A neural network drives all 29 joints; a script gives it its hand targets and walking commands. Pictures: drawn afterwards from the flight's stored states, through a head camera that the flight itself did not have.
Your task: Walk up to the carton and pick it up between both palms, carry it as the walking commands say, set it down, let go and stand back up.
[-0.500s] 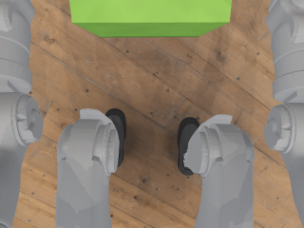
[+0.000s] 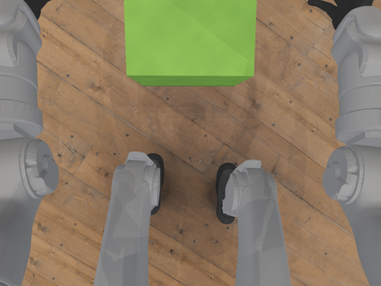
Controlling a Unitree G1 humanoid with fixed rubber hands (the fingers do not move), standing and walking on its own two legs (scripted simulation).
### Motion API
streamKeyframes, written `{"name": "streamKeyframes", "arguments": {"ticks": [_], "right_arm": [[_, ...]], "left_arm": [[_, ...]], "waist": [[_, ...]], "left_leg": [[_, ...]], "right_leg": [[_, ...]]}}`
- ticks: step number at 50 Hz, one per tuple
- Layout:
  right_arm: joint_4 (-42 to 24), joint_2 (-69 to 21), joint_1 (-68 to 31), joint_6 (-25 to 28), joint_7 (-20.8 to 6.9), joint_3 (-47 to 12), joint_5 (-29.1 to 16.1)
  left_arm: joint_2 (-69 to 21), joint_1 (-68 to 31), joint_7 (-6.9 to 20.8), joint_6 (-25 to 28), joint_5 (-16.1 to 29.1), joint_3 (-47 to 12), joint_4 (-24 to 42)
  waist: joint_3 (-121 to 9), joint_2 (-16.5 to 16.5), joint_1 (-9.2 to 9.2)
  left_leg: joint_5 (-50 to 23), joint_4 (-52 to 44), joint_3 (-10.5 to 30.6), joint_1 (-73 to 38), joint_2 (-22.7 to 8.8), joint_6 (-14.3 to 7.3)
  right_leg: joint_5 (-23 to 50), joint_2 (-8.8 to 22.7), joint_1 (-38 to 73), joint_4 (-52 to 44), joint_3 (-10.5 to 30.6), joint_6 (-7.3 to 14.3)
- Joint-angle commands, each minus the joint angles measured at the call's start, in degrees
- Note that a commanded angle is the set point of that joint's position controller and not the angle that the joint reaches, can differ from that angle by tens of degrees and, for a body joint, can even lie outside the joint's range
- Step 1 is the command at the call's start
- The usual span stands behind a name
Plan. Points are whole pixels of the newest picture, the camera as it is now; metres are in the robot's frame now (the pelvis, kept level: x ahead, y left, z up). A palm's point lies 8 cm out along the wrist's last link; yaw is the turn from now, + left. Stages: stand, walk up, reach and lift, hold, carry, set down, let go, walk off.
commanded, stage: set down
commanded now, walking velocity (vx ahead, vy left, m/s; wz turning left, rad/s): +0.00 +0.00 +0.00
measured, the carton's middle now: (189, 33) +0.60 +0.04 -0.38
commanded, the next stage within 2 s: let go in 0.72 s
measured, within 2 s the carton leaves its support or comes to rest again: neither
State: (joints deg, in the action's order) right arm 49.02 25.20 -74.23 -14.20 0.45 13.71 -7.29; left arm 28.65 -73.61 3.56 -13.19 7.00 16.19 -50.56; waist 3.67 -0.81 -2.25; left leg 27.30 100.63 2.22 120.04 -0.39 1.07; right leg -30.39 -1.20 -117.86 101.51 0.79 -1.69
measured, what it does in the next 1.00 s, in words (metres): rises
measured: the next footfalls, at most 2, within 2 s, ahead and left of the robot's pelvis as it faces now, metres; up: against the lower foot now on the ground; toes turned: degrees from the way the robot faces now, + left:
none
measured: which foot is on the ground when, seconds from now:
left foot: down 0.00-1.00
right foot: down 0.00-1.00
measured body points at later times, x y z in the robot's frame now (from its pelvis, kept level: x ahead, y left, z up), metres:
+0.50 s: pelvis +0.02 +0.00 +0.14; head +0.34 +0.02 +0.45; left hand +0.55 +0.30 +0.05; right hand +0.58 -0.20 +0.05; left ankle +0.11 +0.13 -0.45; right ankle +0.09 -0.13 -0.45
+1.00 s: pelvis +0.05 +0.01 +0.21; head +0.33 +0.03 +0.56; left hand +0.46 +0.29 +0.09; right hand +0.48 -0.22 +0.09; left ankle +0.11 +0.13 -0.45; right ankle +0.09 -0.13 -0.45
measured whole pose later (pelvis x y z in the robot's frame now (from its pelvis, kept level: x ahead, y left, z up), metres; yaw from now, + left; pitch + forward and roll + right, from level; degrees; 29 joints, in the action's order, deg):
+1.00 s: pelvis +0.05 +0.01 +0.21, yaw +1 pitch +39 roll -1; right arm 31.9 16.5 -35.1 -10.8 -2.8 14.1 0.1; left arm 20.5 -35.6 6.7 -10.2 0.2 13.2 -32.8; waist -2.4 -0.9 -1.2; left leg 15.0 51.3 1.2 75.2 -0.2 0.5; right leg -17.5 0.1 -73.4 51.9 1.1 -1.4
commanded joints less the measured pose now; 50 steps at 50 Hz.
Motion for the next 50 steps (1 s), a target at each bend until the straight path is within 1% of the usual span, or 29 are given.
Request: {"name": "streamKeyframes", "arguments": {"ticks": [1,6,12,25,27,30,33,35,38,40,42,44,45,47,50], "right_arm": [[-8.0,9.5,-13.0,0.5,-0.4,1.9,0.4],[-10.0,9.4,-11.1,0.1,-1.2,2.7,0.5],[-10.4,8.7,-8.5,0.1,-2.1,3.4,0.9],[-8.1,6.1,-4.7,1.6,-3.5,4.4,2.8],[-5.6,4.9,-3.7,1.8,-3.7,4.5,3.7],[-4.1,3.2,-3.4,2.6,-4.0,5.3,5.6],[-3.0,2.0,-1.9,3.0,-4.2,6.0,7.6],[-3.3,1.5,-0.4,3.1,-4.0,6.6,8.9],[-6.8,1.6,3.4,3.6,-3.3,6.9,9.8],[-11.2,1.8,8.5,3.5,-2.6,6.7,10.4],[-16.2,2.0,14.4,3.3,-2.2,5.4,9.7],[-20.8,1.9,21.3,3.4,-2.3,3.7,8.6],[-22.9,1.8,24.6,3.6,-2.4,3.0,8.2],[-25.8,1.5,29.3,4.2,-2.8,2.1,7.4],[-26.1,-0.9,34.6,5.7,-3.7,0.9,6.7]], "left_arm": [[10.6,-12.4,0.4,0.4,-0.3,1.6,8.1],[10.6,-10.5,1.0,-0.3,-0.6,2.1,10.2],[10.2,-7.9,1.8,-0.2,-1.2,2.6,10.8],[7.9,-4.6,3.3,1.5,-3.4,3.7,7.9],[6.4,-3.5,3.6,2.0,-3.7,3.6,5.2],[4.6,-3.0,3.7,3.1,-5.4,4.5,3.0],[3.9,-1.6,3.6,3.6,-7.4,6.0,1.4],[3.8,-0.3,3.6,3.9,-8.5,6.9,1.6],[4.5,2.6,3.4,4.3,-9.3,7.1,5.1],[5.0,6.7,3.4,4.2,-9.8,5.9,9.6],[5.2,12.2,3.5,3.8,-9.6,4.3,14.6],[4.5,19.9,3.4,3.4,-9.0,2.2,19.2],[3.7,23.7,3.4,3.2,-8.5,0.9,21.5],[2.0,29.0,3.1,3.5,-7.0,-1.3,25.3],[-0.7,35.1,2.7,5.0,-5.7,-2.8,27.4]], "waist": [[-68.2,0.6,-0.89],[-70.1,0.8,-0.86],[-69.3,0.9,-0.80],[-64.5,1.5,-0.11],[-61.2,1.4,0.14],[-57.0,1.2,0.03],[-55.8,1.0,-0.12],[-56.8,0.8,-0.11],[-63.3,0.7,0.17],[-70.2,1.1,0.75],[-75.3,1.6,0.17],[-77.0,1.8,-0.30],[-76.3,1.7,-0.26],[-71.6,1.5,0.22],[-62.1,2.0,0.22]], "left_leg": [[-20.0,-10.8,-4.7,-43.5,2.3,-0.3],[-23.7,-15.7,-4.5,-48.9,2.5,0.0],[-26.8,-22.6,-4.4,-53.9,2.6,0.0],[-30.4,-39.3,-3.4,-64.5,2.4,-0.3],[-29.5,-41.2,-3.3,-64.0,2.1,-0.1],[-27.8,-43.0,-3.3,-62.0,1.8,0.2],[-27.2,-43.9,-3.5,-61.0,1.7,0.6],[-27.7,-43.9,-3.8,-61.7,1.9,0.9],[-31.3,-43.9,-4.1,-66.5,2.5,1.0],[-35.9,-43.9,-4.1,-72.4,2.9,0.8],[-40.7,-44.3,-3.9,-78.8,3.2,0.6],[-44.4,-45.1,-3.3,-84.9,3.3,0.5],[-45.4,-45.9,-3.0,-87.5,3.2,0.5],[-44.4,-47.8,-2.5,-90.3,2.9,0.6],[-39.6,-51.2,-1.8,-91.0,2.5,0.7]], "right_leg": [[16.1,-2.8,32.6,-11.6,-5.6,-0.5],[18.9,-3.1,36.6,-16.8,-5.5,-0.6],[22.0,-3.2,41.5,-23.7,-4.9,-0.6],[27.1,-2.5,52.4,-40.3,-3.5,-0.4],[26.7,-2.3,52.2,-42.3,-3.5,-0.4],[25.9,-2.0,51.2,-44.2,-3.3,-0.3],[26.0,-1.8,52.3,-45.3,-3.1,-0.4],[26.8,-1.9,54.2,-45.6,-3.1,-0.5],[30.3,-2.1,59.7,-46.0,-3.4,-0.6],[34.6,-2.5,64.1,-46.0,-3.7,-0.8],[37.7,-2.6,67.2,-46.4,-3.7,-1.0],[38.9,-2.6,68.7,-47.7,-3.5,-0.8],[38.9,-2.5,69.2,-48.7,-3.3,-0.6],[37.2,-2.3,69.4,-50.7,-2.9,-0.1],[32.8,-1.8,70.6,-53.8,-2.1,0.4]]}}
